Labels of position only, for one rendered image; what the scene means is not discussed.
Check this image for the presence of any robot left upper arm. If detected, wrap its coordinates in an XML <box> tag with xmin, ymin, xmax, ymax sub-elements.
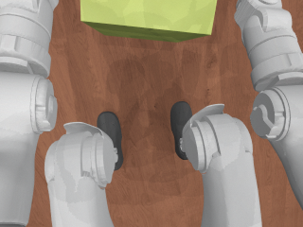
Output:
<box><xmin>0</xmin><ymin>71</ymin><xmax>58</xmax><ymax>227</ymax></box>

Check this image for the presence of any robot left forearm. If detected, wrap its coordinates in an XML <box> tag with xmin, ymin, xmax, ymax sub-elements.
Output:
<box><xmin>0</xmin><ymin>0</ymin><xmax>59</xmax><ymax>79</ymax></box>

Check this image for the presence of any robot right forearm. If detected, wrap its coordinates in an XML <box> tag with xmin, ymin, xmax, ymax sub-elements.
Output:
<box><xmin>234</xmin><ymin>0</ymin><xmax>303</xmax><ymax>93</ymax></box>

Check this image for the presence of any carton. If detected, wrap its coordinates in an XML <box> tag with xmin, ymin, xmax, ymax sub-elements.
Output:
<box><xmin>80</xmin><ymin>0</ymin><xmax>217</xmax><ymax>43</ymax></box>

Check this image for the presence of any robot right upper arm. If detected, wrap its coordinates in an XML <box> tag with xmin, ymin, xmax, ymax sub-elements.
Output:
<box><xmin>250</xmin><ymin>84</ymin><xmax>303</xmax><ymax>211</ymax></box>

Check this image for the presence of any left robot shin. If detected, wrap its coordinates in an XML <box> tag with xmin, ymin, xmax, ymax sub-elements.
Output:
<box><xmin>45</xmin><ymin>122</ymin><xmax>118</xmax><ymax>183</ymax></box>

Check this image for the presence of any left robot foot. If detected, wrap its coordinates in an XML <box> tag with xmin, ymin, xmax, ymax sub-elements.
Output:
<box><xmin>97</xmin><ymin>111</ymin><xmax>124</xmax><ymax>171</ymax></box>

